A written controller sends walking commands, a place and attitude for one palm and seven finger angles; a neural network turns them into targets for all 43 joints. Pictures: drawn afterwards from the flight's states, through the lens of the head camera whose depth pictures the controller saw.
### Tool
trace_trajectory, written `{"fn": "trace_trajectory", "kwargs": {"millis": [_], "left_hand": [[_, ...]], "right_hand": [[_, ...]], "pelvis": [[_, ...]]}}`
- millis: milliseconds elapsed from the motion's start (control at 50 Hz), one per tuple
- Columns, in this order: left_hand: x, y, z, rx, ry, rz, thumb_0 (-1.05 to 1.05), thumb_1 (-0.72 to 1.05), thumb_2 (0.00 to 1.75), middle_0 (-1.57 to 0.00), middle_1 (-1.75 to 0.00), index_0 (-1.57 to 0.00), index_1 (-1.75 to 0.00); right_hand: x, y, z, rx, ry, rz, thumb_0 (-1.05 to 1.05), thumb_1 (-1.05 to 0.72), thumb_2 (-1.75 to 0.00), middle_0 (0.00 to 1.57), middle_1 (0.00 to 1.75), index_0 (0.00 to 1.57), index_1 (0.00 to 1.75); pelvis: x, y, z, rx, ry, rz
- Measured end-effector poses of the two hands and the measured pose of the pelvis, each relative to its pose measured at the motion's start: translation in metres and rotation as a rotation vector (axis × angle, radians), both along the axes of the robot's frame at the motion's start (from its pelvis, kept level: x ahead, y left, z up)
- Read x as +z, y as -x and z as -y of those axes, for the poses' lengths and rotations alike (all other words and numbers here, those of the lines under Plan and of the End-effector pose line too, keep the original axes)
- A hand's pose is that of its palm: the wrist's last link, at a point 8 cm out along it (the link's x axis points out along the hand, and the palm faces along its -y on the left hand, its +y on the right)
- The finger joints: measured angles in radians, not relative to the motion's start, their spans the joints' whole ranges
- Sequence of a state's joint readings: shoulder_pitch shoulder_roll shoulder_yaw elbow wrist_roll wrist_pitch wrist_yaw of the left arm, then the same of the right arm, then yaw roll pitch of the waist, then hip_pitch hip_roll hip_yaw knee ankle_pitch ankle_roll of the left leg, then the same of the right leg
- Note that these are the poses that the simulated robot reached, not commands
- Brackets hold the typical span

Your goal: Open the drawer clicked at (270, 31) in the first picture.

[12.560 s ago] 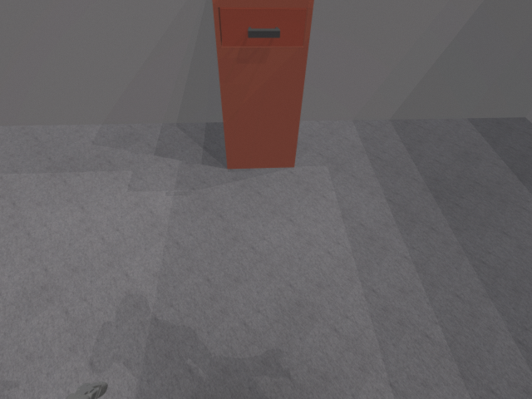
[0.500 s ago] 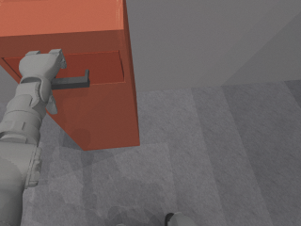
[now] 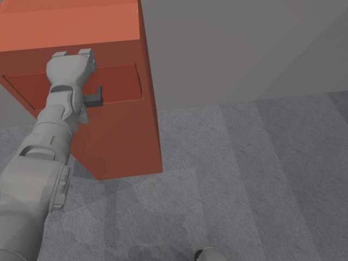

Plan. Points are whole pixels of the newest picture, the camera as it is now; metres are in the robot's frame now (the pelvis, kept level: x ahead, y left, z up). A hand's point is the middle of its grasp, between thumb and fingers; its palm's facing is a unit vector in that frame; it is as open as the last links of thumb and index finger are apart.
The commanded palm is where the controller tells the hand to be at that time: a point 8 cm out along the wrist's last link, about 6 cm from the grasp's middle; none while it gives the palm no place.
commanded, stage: move the hooked fingers above the handle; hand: left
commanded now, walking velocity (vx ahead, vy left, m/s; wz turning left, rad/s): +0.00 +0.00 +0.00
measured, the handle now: (80, 96) +0.56 +0.22 +0.01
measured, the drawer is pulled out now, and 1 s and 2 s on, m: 0.00 0.00 0.00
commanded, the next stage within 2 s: lower the fingers behind the handle in 1.88 s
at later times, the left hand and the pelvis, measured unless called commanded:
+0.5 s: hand (74, 89) +0.52 +0.21 +0.07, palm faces +0.07 -0.04 -1.00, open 13.5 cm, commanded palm +0.50 +0.22 +0.12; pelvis +0.01 -0.01 -0.01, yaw +2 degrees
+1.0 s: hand (66, 101) +0.50 +0.23 +0.06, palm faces -0.04 -0.01 -1.00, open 13.8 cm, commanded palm +0.50 +0.23 +0.12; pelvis +0.00 +0.00 -0.01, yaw +2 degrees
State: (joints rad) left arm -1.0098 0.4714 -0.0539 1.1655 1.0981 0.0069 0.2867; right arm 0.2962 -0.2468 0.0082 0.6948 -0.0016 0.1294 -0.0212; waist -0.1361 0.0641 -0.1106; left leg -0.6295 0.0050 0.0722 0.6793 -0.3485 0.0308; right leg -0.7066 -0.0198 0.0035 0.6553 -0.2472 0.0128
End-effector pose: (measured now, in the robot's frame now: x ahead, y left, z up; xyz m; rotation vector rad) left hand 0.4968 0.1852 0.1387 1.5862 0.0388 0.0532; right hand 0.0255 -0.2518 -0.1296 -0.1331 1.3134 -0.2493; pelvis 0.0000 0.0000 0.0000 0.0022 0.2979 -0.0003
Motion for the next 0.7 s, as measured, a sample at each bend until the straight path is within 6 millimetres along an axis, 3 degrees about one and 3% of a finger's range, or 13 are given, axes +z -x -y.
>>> {"fn": "trace_trajectory", "kwargs": {"millis": [100,240,340,440,540,700], "left_hand": [[-0.004,0.005,-0.016,0.048,0.020,-0.088,0.00,-0.49,0.30,-0.35,-1.22,-0.34,-1.24],[-0.028,0.023,-0.048,-0.006,-0.019,-0.145,0.00,-0.49,0.30,-0.33,-1.20,-0.32,-1.21],[-0.028,0.023,-0.038,-0.108,0.023,-0.059,0.00,-0.49,0.30,-0.33,-1.20,-0.32,-1.20],[-0.016,0.005,-0.026,-0.092,0.054,0.048,0.00,-0.49,0.30,-0.34,-1.22,-0.32,-1.20],[-0.009,0.000,-0.020,-0.028,0.043,0.054,0.00,-0.49,0.30,-0.43,-1.28,-0.39,-1.29],[-0.003,0.002,-0.017,0.029,0.026,-0.057,0.00,-0.49,0.30,-0.37,-1.23,-0.34,-1.25]], "right_hand": [[0.006,0.004,0.006,-0.022,0.026,0.026,0.00,-0.91,-0.90,0.20,0.30,0.20,0.30],[0.012,0.022,0.030,0.012,0.107,-0.038,0.00,-0.91,-0.90,0.20,0.30,0.20,0.30],[0.018,0.030,0.044,0.041,0.150,-0.109,0.00,-0.91,-0.90,0.20,0.30,0.20,0.30],[0.020,0.026,0.046,0.034,0.154,-0.111,0.00,-0.91,-0.90,0.20,0.30,0.20,0.29],[0.012,0.017,0.034,0.032,0.098,-0.086,0.00,-0.91,-0.90,0.20,0.30,0.20,0.29],[0.006,0.003,0.011,-0.004,0.029,0.002,0.00,-0.91,-0.90,0.20,0.30,0.20,0.30]], "pelvis": [[0.002,0.004,0.004,-0.013,-0.006,0.014],[-0.002,0.006,0.008,0.015,0.001,-0.006],[-0.005,0.002,0.008,0.045,0.011,-0.025],[-0.006,-0.004,0.007,0.051,0.018,-0.038],[-0.004,-0.007,0.004,0.038,0.016,-0.034],[0.001,-0.003,0.006,0.006,0.003,0.003]]}}
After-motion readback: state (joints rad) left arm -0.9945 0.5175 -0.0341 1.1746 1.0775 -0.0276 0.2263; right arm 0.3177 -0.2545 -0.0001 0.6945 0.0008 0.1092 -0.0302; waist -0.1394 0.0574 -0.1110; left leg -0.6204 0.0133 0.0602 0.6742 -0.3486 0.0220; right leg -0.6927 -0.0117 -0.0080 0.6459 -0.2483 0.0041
